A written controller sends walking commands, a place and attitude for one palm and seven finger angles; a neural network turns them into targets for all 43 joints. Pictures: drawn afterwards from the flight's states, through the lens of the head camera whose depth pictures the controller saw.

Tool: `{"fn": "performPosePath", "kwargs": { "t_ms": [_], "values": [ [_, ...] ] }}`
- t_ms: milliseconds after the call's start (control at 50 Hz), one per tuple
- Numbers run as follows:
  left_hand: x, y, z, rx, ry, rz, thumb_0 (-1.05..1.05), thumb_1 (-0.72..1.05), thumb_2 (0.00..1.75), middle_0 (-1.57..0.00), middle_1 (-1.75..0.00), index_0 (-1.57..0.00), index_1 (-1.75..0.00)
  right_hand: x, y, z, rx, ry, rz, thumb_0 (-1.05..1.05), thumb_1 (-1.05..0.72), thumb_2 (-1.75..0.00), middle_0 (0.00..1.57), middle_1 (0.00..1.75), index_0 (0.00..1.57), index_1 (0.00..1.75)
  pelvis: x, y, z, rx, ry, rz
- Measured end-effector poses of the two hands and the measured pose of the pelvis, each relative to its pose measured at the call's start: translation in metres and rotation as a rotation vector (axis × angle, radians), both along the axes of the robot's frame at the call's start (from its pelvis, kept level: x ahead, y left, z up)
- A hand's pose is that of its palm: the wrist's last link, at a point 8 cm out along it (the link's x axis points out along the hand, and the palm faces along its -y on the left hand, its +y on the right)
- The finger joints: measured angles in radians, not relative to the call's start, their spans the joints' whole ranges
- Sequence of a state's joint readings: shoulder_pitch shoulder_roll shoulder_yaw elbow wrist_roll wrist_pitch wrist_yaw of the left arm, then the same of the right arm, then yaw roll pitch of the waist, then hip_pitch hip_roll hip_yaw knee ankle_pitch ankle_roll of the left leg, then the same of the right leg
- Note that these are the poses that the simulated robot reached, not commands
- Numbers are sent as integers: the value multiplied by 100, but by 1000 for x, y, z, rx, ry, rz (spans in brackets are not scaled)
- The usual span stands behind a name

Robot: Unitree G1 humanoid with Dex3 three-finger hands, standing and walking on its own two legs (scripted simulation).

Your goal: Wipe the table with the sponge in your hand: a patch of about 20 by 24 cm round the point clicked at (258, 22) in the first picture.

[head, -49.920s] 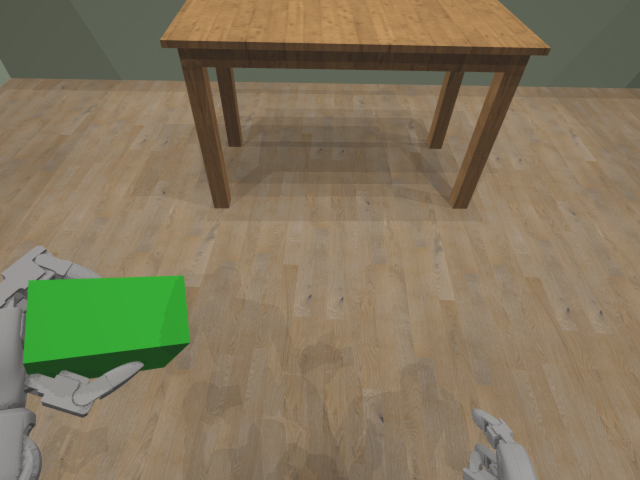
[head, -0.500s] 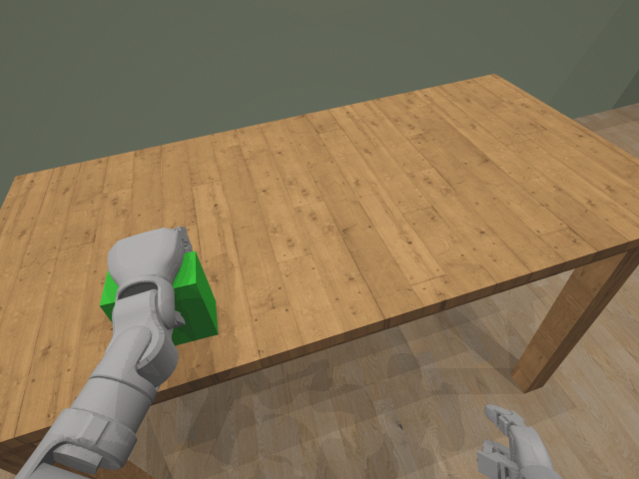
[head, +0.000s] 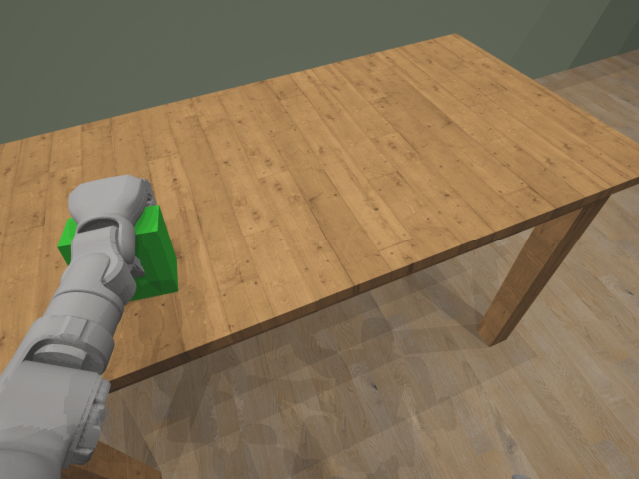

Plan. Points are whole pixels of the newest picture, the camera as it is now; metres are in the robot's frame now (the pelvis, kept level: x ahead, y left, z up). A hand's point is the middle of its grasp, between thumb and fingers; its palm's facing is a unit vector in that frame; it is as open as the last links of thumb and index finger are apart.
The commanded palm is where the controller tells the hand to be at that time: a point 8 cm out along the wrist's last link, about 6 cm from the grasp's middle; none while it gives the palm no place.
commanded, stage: wipe forward along the third lane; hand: left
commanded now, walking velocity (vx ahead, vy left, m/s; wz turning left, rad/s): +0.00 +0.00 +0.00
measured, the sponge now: (129, 266) +0.39 +0.30 +0.04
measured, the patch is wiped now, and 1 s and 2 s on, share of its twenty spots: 0.75 1.00 1.00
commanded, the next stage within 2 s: wipe back along the third lane in 0.88 s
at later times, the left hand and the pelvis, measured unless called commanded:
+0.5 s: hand (127, 204) +0.47 +0.31 +0.09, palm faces -0.13 +0.01 -0.99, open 10.2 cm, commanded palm +0.46 +0.30 +0.12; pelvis +0.01 +0.01 +0.00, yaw -1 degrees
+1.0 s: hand (122, 185) +0.51 +0.33 +0.09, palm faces -0.12 +0.01 -0.99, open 10.2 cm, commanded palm +0.49 +0.32 +0.12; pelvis +0.02 +0.04 -0.01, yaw -1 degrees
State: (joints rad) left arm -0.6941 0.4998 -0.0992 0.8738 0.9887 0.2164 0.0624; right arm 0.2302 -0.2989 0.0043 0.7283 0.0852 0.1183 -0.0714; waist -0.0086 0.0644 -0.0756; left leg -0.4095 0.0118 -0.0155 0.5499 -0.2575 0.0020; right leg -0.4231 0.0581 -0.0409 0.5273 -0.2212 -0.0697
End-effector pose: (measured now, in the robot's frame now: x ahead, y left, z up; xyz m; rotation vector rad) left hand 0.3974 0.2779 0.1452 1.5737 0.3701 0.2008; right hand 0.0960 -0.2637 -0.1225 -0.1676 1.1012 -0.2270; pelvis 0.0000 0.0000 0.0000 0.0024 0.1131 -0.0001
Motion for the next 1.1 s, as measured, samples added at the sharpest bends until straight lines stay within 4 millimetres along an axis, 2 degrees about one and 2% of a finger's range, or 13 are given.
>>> {"fn": "performPosePath", "kwargs": {
  "t_ms": [120,220,680,1000,1100],
  "values": [
    [13,4,0,1,7,3,0,-61,107,-79,-131,-81,-131,-30,-8,-5,-8,69,-44,1,-91,-89,20,30,20,30,0,0,-1,-3,27,-6],
    [24,8,1,5,4,10,0,-61,108,-78,-131,-81,-132,-41,-8,-6,-4,95,-63,1,-91,-89,20,30,20,30,1,0,-2,-5,47,-10],
    [73,27,1,17,23,22,1,-61,108,-78,-132,-80,-133,-41,12,-2,-20,134,-74,0,-90,-89,20,30,20,30,13,19,-5,-23,121,-10],
    [97,42,0,6,11,36,1,-61,108,-78,-133,-80,-134,-62,32,-2,-19,206,-104,0,-90,-89,20,30,20,30,19,36,-8,-34,156,-18],
    [98,43,-2,7,1,28,1,-61,108,-77,-133,-80,-134,-69,36,-2,-15,227,-117,0,-90,-89,20,30,20,30,22,40,-7,-36,158,-26]
  ]
}}
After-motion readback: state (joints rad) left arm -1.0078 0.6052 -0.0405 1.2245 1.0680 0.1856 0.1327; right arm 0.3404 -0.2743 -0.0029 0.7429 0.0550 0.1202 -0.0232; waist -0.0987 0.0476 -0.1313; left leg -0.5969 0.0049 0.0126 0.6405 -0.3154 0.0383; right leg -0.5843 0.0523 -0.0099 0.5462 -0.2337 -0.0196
